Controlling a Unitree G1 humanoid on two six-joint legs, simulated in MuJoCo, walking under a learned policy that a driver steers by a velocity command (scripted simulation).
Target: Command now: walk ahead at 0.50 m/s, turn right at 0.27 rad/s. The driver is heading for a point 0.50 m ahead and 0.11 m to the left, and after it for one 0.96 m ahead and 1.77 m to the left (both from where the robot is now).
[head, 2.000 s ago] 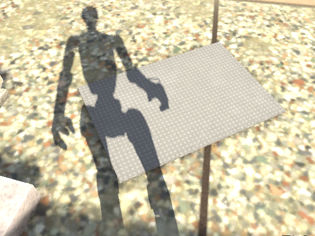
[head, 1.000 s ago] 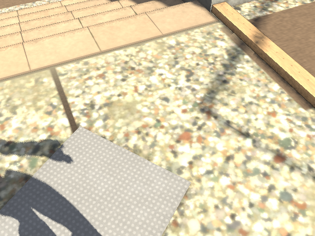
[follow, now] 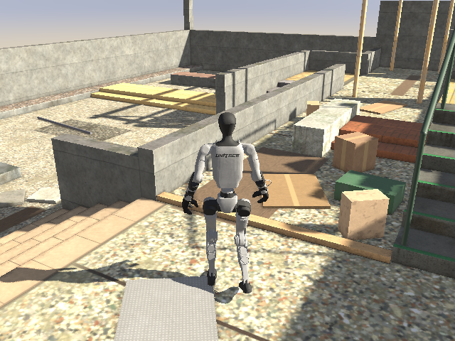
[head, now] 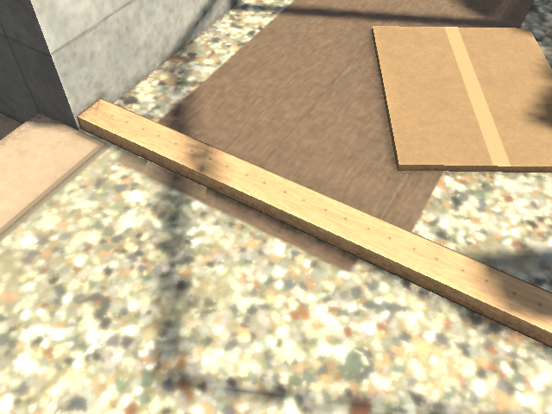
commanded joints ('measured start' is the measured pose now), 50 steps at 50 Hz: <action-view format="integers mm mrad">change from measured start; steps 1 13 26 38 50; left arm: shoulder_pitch -101 -295 -281 -240 -273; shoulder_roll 97 39 85 148 133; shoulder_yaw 25 -12 6 37 51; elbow -109 -118 -3 65 58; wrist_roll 12 16 62 38 31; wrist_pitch -30 -54 -45 12 31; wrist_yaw -5 -46 -24 19 24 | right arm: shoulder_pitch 99 157 242 37 13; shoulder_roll -107 -184 -136 -96 -209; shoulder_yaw -32 -48 -45 -36 -66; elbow -11 65 60 -82 -128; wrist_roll -3 24 26 19 20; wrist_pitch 2 23 158 170 118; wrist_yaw -9 -31 -86 -44 -49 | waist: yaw -55 -74 -67 4 -20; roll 119 147 -114 -52 144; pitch -26 -10 -127 -67 -118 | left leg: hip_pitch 314 250 -102 -103 340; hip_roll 285 230 107 131 287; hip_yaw -409 -124 -101 -12 -310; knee -310 -298 603 275 -177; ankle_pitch -132 219 -216 -176 466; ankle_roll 127 126 -159 -125 180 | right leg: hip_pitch -349 -111 78 202 -370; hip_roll -111 -90 -325 -378 -96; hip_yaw -8 -91 -8 -151 -89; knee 56 -546 -770 -787 69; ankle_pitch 56 484 691 535 -36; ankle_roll -6 44 -180 -205 109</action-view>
